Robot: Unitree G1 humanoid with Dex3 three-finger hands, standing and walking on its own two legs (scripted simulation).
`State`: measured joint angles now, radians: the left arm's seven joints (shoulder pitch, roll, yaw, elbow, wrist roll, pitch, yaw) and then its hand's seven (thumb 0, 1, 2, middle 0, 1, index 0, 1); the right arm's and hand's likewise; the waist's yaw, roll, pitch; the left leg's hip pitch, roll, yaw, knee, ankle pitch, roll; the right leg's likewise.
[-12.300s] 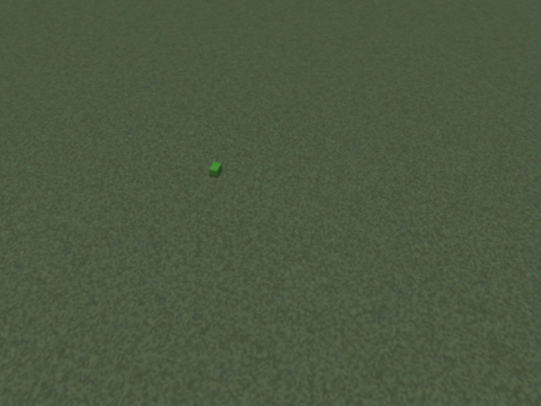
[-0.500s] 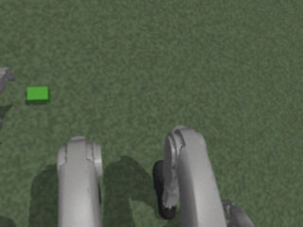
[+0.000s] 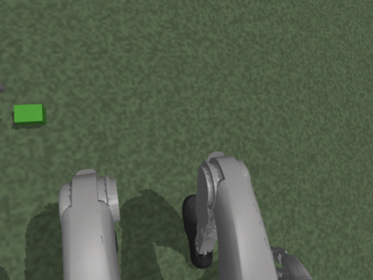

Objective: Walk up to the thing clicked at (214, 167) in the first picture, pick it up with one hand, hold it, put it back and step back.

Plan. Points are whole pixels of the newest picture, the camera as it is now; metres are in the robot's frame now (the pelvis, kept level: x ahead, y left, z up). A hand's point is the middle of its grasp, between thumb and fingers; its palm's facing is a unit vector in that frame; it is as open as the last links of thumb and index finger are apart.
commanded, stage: rise first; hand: left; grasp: from above
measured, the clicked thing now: (30, 114) +0.48 +0.31 -0.31
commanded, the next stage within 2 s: approach in 1.50 s
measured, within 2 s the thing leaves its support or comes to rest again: neither
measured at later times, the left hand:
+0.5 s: hand out of the picture +0.43 +0.35 -0.18, palm faces -0.45 -0.08 -0.89, open 11.9 cm
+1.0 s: hand out of the picture +0.43 +0.36 -0.18, palm faces -0.45 -0.06 -0.89, open 11.1 cm
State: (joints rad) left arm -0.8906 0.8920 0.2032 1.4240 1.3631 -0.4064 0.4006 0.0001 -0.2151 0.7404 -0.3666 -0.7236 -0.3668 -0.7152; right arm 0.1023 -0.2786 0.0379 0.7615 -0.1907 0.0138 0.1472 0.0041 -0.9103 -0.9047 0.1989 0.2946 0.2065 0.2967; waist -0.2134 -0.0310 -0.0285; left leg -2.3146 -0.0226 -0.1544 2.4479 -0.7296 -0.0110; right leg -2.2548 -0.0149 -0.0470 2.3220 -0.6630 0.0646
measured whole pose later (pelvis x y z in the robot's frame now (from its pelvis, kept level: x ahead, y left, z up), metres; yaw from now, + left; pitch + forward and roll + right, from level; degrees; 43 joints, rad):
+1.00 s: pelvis +0.00 +0.00 -0.01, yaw -1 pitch +33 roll -11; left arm -0.92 0.93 0.18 1.45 1.35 -0.37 0.39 0.00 -0.06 0.63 -0.56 -0.52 -0.53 -0.55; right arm 0.12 -0.28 0.08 0.74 -0.18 -0.01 0.17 0.00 -0.91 -0.90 0.20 0.29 0.21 0.30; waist -0.25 -0.03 -0.01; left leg -2.34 -0.03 -0.17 2.47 -0.71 0.00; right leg -2.26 -0.01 -0.06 2.33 -0.65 0.07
